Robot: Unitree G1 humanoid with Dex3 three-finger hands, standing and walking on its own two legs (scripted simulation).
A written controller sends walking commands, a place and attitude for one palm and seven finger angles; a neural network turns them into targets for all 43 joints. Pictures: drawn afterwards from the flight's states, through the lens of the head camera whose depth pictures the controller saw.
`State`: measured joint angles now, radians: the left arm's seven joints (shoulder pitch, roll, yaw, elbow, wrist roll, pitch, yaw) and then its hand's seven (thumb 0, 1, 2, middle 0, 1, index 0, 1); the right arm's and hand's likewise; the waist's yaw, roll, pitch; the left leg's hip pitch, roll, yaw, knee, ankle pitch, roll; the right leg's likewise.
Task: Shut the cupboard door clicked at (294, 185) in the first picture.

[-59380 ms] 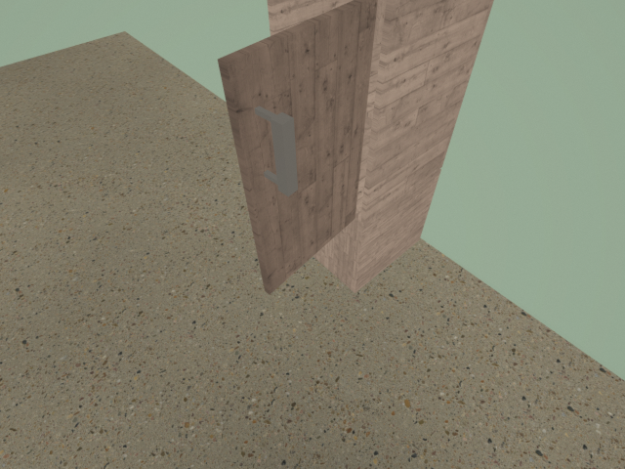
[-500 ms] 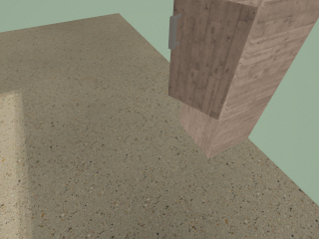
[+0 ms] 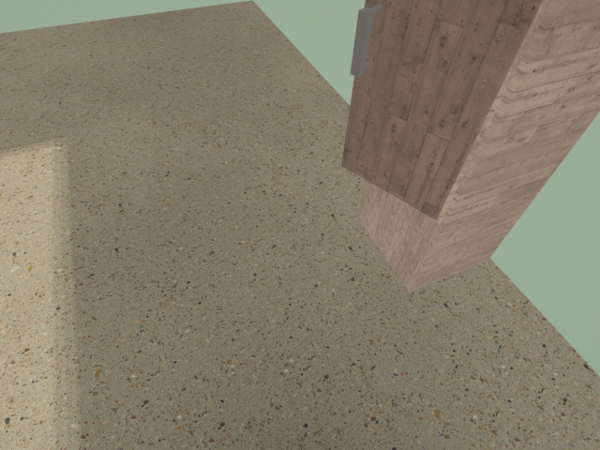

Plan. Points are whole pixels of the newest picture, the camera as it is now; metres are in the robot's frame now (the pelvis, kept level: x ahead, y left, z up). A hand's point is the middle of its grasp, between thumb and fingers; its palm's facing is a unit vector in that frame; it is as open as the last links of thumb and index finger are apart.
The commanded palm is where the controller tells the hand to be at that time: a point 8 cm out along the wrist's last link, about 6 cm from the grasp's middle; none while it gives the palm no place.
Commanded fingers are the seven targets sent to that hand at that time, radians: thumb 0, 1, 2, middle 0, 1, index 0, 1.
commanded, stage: walk to a spot facing it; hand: left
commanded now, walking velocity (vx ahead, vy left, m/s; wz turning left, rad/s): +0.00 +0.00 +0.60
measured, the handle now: (367, 41) +0.96 -0.12 +0.09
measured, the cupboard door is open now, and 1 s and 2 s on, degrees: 25 25 25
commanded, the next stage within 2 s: turn to face it in 1.42 s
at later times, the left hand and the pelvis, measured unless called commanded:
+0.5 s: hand out of the picture +0.07 +0.21 -0.14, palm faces +0.30 -0.91 -0.29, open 7.4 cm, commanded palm none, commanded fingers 0.00 0.90 0.90 -0.20 -0.30 -0.20 -0.30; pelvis -0.01 -0.04 +0.00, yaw +19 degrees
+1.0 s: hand out of the picture -0.14 +0.17 -0.18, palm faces +0.66 -0.72 -0.23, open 7.4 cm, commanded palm none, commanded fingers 0.00 0.90 0.90 -0.20 -0.30 -0.20 -0.30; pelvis +0.04 +0.05 -0.02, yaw +39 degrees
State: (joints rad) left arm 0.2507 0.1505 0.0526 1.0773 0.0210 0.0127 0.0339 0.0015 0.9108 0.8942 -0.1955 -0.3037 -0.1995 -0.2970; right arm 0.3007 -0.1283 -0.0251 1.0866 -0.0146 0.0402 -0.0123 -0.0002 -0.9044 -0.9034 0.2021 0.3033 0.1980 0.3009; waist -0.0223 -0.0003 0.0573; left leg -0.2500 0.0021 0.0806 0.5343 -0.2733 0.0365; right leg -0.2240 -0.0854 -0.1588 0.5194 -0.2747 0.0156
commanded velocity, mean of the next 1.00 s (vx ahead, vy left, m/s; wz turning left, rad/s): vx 0.19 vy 0.00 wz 0.55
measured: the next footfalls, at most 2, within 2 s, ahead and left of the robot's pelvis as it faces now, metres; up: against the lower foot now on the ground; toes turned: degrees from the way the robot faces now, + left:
right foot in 0.48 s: +0.05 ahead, -0.15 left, +0.00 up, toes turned +21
left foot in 0.90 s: +0.03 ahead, +0.16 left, +0.00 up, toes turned +44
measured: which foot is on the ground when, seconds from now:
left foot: down 0.00-0.48, up 0.50-0.88, down 0.90-1.00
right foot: down 0.00-0.12, up 0.14-0.46, down 0.48-0.92, up 0.94-1.00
